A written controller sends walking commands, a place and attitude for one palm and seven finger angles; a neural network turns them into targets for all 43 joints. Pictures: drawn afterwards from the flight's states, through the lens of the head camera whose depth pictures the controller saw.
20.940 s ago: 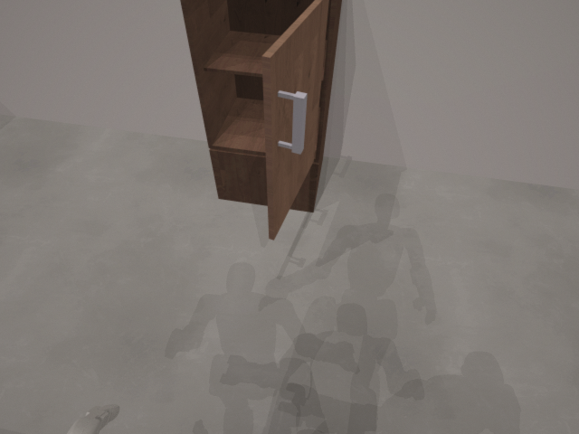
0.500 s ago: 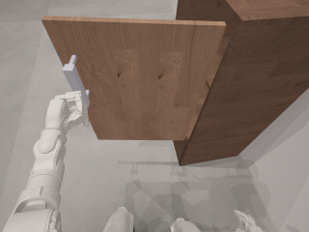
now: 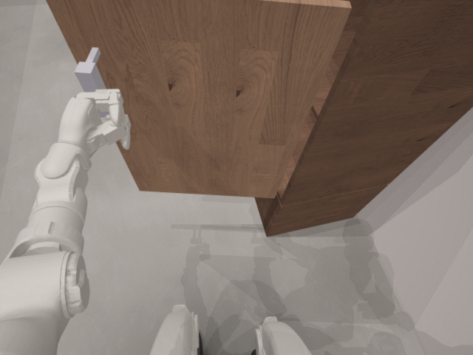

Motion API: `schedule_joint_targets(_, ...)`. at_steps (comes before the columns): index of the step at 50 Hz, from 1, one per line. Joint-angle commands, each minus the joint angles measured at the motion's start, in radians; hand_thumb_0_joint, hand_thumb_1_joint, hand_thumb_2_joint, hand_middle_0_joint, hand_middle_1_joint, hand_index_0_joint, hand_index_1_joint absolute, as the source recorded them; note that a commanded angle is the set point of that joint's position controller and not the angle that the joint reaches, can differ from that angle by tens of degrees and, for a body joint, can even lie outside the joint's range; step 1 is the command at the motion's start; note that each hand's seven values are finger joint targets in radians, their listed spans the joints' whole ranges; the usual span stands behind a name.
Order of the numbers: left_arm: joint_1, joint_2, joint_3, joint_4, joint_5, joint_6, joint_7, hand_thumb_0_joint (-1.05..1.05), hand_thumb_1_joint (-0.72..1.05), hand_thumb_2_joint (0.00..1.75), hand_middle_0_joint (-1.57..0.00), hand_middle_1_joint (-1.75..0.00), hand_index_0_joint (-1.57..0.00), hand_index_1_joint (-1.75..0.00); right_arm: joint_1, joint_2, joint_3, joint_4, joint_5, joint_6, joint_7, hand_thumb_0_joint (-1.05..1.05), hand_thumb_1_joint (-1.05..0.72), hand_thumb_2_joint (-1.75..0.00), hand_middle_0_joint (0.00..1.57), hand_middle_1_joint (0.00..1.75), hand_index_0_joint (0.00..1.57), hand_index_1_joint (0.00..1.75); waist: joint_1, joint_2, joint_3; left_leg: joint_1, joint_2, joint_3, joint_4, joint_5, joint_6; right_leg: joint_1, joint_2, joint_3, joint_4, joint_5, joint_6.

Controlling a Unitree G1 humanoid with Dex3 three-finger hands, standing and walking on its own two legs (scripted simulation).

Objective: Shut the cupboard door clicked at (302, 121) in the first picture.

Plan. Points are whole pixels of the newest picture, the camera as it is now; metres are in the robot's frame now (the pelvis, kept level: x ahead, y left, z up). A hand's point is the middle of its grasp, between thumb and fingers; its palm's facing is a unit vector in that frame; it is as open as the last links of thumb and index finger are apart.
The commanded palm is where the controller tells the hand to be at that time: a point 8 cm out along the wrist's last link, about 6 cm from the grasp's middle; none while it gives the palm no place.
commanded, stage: push the door shut along its arc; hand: left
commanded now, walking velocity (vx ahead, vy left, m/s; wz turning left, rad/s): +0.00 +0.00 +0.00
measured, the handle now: (105, 95) +0.55 +0.22 +0.08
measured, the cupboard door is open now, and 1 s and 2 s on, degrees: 74 61 53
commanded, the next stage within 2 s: pull the fist back off the door in 1.14 s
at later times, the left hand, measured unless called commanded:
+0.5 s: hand (148, 100) +0.53 +0.14 +0.08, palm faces -0.28 -0.96 -0.03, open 3.1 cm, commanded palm +0.54 +0.17 +0.08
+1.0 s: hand (169, 78) +0.59 +0.11 +0.08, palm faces -0.36 -0.93 -0.03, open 3.0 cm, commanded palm +0.60 +0.12 +0.08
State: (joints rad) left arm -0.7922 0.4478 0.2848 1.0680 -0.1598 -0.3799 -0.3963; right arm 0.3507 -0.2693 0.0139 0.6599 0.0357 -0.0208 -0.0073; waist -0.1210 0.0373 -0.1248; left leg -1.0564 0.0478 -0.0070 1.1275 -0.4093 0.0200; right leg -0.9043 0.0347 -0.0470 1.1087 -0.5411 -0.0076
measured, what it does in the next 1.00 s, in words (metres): stands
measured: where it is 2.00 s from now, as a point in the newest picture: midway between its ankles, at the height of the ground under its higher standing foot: outside the picture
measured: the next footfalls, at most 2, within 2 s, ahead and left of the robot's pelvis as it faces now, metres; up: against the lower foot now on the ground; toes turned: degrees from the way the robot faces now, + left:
none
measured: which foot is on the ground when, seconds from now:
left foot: down 0.00-1.00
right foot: down 0.00-1.00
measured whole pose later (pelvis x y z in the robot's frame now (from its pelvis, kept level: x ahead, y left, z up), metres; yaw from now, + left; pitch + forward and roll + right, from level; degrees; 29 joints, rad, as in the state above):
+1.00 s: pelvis +0.00 +0.00 -0.04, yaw -3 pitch +29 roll -6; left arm -1.35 0.66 0.26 1.33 -0.01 -0.21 -0.47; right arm 0.39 -0.27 0.05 0.69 -0.01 -0.07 -0.01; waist -0.27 0.06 -0.10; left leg -1.36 0.08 -0.04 1.29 -0.45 0.02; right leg -1.19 0.07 -0.07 1.24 -0.57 -0.01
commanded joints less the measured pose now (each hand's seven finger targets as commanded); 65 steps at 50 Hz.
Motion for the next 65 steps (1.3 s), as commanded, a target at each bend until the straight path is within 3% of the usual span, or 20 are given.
schedule_joint_targets(1,-0.541,0.169,-0.009,-0.167,-0.01,-0.048,-0.021,0.0,0.9,0.9,-1.3,-1.5,-1.3,-1.5,0.103,-0.18,-0.066,-0.073,-0.001,-0.026,-0.016,0.0,-0.9,-0.9,0.2,0.3,0.2,0.3,-0.063,0.088,-0.419,0.511,-0.012,-0.086,-0.098,0.174,0.02,-0.1,0.016,0.023,-0.172,0.202,-0.025)
schedule_joint_targets(5,-0.641,0.214,0.01,-0.122,0.007,-0.043,-0.017,0.0,0.9,0.9,-1.3,-1.5,-1.3,-1.5,0.123,-0.191,-0.064,-0.054,-0.006,-0.034,-0.017,0.0,-0.9,-0.9,0.2,0.3,0.2,0.3,-0.081,0.105,-0.427,0.51,-0.006,-0.105,-0.082,0.16,0.018,-0.155,0.019,0.018,-0.155,0.175,-0.028)
schedule_joint_targets(10,-0.71,0.211,-0.009,-0.107,0.025,-0.038,-0.026,0.0,0.9,0.9,-1.3,-1.5,-1.3,-1.5,0.144,-0.195,-0.062,-0.046,-0.014,-0.04,-0.011,0.0,-0.9,-0.9,0.2,0.3,0.2,0.3,-0.098,0.154,-0.473,0.559,0.002,-0.126,-0.069,0.199,0.011,-0.209,0.021,0.006,-0.132,0.183,-0.033)
schedule_joint_targets(12,-0.722,0.214,-0.008,-0.084,0.027,-0.024,-0.028,0.0,0.9,0.9,-1.3,-1.5,-1.3,-1.5,0.149,-0.197,-0.06,-0.049,-0.013,-0.04,-0.007,0.0,-0.9,-0.9,0.2,0.3,0.2,0.3,-0.104,0.143,-0.47,0.543,0.003,-0.124,-0.06,0.184,0.014,-0.218,0.023,0.007,-0.134,0.174,-0.032)
schedule_joint_targets(16,-0.758,0.317,0.068,-0.067,0.037,-0.007,-0.031,0.0,0.9,0.9,-1.3,-1.5,-1.3,-1.5,0.173,-0.205,-0.056,-0.054,-0.018,-0.039,-0.009,0.0,-0.9,-0.9,0.2,0.3,0.2,0.3,-0.097,0.138,-0.518,0.51,0.004,-0.117,-0.038,0.23,0.018,-0.184,0.027,0.01,-0.116,0.206,-0.033)
schedule_joint_targets(18,-0.767,0.309,0.06,-0.086,0.043,-0.008,-0.031,0.0,0.9,0.9,-1.3,-1.5,-1.3,-1.5,0.181,-0.201,-0.055,-0.059,-0.022,-0.039,-0.004,0.0,-0.9,-0.9,0.2,0.3,0.2,0.3,-0.096,0.164,-0.545,0.532,0.0,-0.118,-0.033,0.264,0.018,-0.185,0.031,0.006,-0.109,0.224,-0.035)
schedule_joint_targets(21,-0.79,0.267,0.02,-0.063,0.059,0.0,-0.033,0.0,0.9,0.9,-1.3,-1.5,-1.3,-1.5,0.183,-0.199,-0.058,-0.054,-0.023,-0.036,-0.001,0.0,-0.9,-0.9,0.2,0.3,0.2,0.3,-0.115,0.167,-0.511,0.534,0.008,-0.126,-0.027,0.241,0.015,-0.237,0.032,0.004,-0.114,0.204,-0.031)
schedule_joint_targets(25,-0.846,0.295,0.026,0.0,0.063,0.022,-0.039,0.0,0.9,0.9,-1.3,-1.5,-1.3,-1.5,0.196,-0.205,-0.051,-0.044,-0.025,-0.036,-0.004,0.0,-0.9,-0.9,0.2,0.3,0.2,0.3,-0.14,0.137,-0.477,0.475,0.005,-0.12,-0.012,0.211,0.022,-0.236,0.038,0.003,-0.113,0.191,-0.031)
schedule_joint_targets(27,-0.852,0.344,0.057,0.038,0.067,0.036,-0.044,0.0,0.9,0.9,-1.3,-1.5,-1.3,-1.5,0.204,-0.21,-0.046,-0.045,-0.023,-0.037,-0.008,0.0,-0.9,-0.9,0.2,0.3,0.2,0.3,-0.144,0.111,-0.472,0.417,0.004,-0.106,-0.001,0.194,0.029,-0.215,0.04,0.009,-0.113,0.187,-0.028)
schedule_joint_targets(29,-0.891,0.37,0.07,0.022,0.07,0.031,-0.049,0.0,0.9,0.9,-1.3,-1.5,-1.3,-1.5,0.211,-0.208,-0.044,-0.046,-0.026,-0.043,-0.011,0.0,-0.9,-0.9,0.2,0.3,0.2,0.3,-0.137,0.157,-0.511,0.432,0.003,-0.105,0.011,0.232,0.029,-0.218,0.04,0.012,-0.099,0.21,-0.03)
schedule_joint_targets(32,-0.911,0.38,0.057,0.042,0.094,0.038,-0.052,0.0,0.9,0.9,-1.3,-1.5,-1.3,-1.5,0.22,-0.207,-0.04,-0.04,-0.031,-0.041,-0.011,0.0,-0.9,-0.9,0.2,0.3,0.2,0.3,-0.147,0.172,-0.501,0.417,0.006,-0.106,0.028,0.234,0.027,-0.239,0.041,0.009,-0.089,0.208,-0.03)
schedule_joint_targets(34,-0.92,0.373,0.053,0.027,0.103,0.035,-0.053,0.0,0.9,0.9,-1.3,-1.5,-1.3,-1.5,0.229,-0.207,-0.044,-0.042,-0.033,-0.042,-0.012,0.0,-0.9,-0.9,0.2,0.3,0.2,0.3,-0.148,0.198,-0.547,0.459,0.008,-0.114,0.036,0.277,0.025,-0.261,0.042,0.004,-0.075,0.229,-0.032)
schedule_joint_targets(42,-1.034,0.356,0.011,0.07,0.122,0.097,-0.068,0.0,0.9,0.9,-1.3,-1.5,-1.3,-1.5,0.256,-0.211,-0.044,-0.012,-0.037,-0.042,-0.019,0.0,-0.9,-0.9,0.2,0.3,0.2,0.3,-0.2,0.175,-0.541,0.41,0.009,-0.109,0.078,0.283,0.036,-0.286,0.049,0.0,-0.068,0.248,-0.026)
schedule_joint_targets(45,-1.076,0.329,-0.013,0.058,0.123,0.109,-0.077,0.0,0.9,0.9,-1.3,-1.5,-1.3,-1.5,0.261,-0.207,-0.043,0.005,-0.045,-0.05,-0.021,0.0,-0.9,-0.9,0.2,0.3,0.2,0.3,-0.207,0.221,-0.569,0.443,0.01,-0.112,0.092,0.321,0.036,-0.31,0.051,-0.006,-0.059,0.264,-0.028)
schedule_joint_targets(51,-1.122,0.361,-0.012,0.083,0.126,0.139,-0.099,0.0,0.9,0.9,-1.3,-1.5,-1.3,-1.5,0.261,-0.208,-0.035,0.018,-0.046,-0.058,-0.031,0.0,-0.9,-0.9,0.2,0.3,0.2,0.3,-0.225,0.209,-0.562,0.382,0.007,-0.096,0.123,0.312,0.046,-0.3,0.055,-0.005,-0.048,0.278,-0.026)
schedule_joint_targets(53,-1.155,0.35,-0.025,0.065,0.134,0.139,-0.096,0.0,0.9,0.9,-1.3,-1.5,-1.3,-1.5,0.262,-0.205,-0.033,0.028,-0.05,-0.064,-0.029,0.0,-0.9,-0.9,0.2,0.3,0.2,0.3,-0.226,0.253,-0.571,0.406,0.008,-0.102,0.129,0.336,0.045,-0.326,0.057,-0.012,-0.034,0.278,-0.03)
schedule_joint_targets(59,-1.23,0.299,-0.068,0.051,0.145,0.153,-0.091,0.0,0.9,0.9,-1.3,-1.5,-1.3,-1.5,0.263,-0.208,-0.036,0.047,-0.055,-0.077,-0.031,0.0,-0.9,-0.9,0.2,0.3,0.2,0.3,-0.252,0.295,-0.591,0.449,0.015,-0.115,0.151,0.36,0.045,-0.397,0.061,-0.024,-0.016,0.268,-0.029)
schedule_joint_targets(62,-1.23,0.282,-0.076,0.071,0.148,0.174,-0.094,0.0,0.9,0.9,-1.3,-1.5,-1.3,-1.5,0.263,-0.206,-0.036,0.052,-0.06,-0.079,-0.03,0.0,-0.9,-0.9,0.2,0.3,0.2,0.3,-0.256,0.283,-0.601,0.44,0.009,-0.112,0.159,0.357,0.046,-0.39,0.065,-0.03,-0.014,0.274,-0.032)
schedule_joint_targets(63,-1.204,0.323,0.138,0.062,0.075,0.192,0.109,0.0,0.9,0.9,-1.3,-1.5,-1.3,-1.5,0.339,-0.177,-0.021,0.011,-0.077,-0.086,-0.018,0.0,-0.9,-0.9,0.2,0.3,0.2,0.3,-0.212,0.294,-0.573,0.393,0.032,-0.133,0.135,0.36,0.036,-0.354,0.05,-0.013,-0.026,0.285,-0.035)
schedule_joint_targets(65,-1.13,0.242,0.097,0.08,0.111,0.206,0.262,0.0,0.9,0.9,-1.3,-1.5,-1.3,-1.5,0.342,-0.17,-0.03,0.0,-0.091,-0.078,0.016,0.0,-0.9,-0.9,0.2,0.3,0.2,0.3,-0.207,0.269,-0.612,0.381,0.033,-0.135,0.118,0.359,0.025,-0.341,0.049,-0.023,-0.008,0.27,-0.019)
